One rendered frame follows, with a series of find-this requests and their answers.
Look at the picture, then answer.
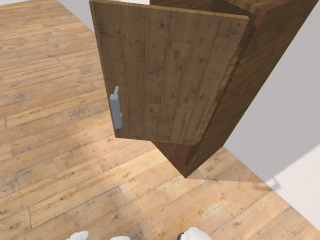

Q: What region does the cupboard door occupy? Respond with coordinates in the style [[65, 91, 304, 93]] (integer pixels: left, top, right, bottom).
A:
[[89, 0, 250, 146]]

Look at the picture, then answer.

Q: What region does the robot right shin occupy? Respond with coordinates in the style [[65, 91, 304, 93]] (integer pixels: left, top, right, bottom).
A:
[[186, 227, 198, 232]]

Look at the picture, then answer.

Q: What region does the handle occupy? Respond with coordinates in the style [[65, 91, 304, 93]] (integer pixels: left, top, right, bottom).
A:
[[109, 86, 123, 129]]

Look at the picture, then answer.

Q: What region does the right robot thigh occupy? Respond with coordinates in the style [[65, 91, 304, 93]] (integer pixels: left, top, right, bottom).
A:
[[180, 229, 212, 240]]

